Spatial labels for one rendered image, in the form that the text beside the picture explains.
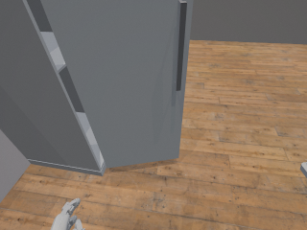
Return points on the fridge door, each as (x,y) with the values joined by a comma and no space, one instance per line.
(122,58)

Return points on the robot left hand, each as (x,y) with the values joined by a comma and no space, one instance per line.
(64,221)

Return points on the handle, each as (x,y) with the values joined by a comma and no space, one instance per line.
(182,10)

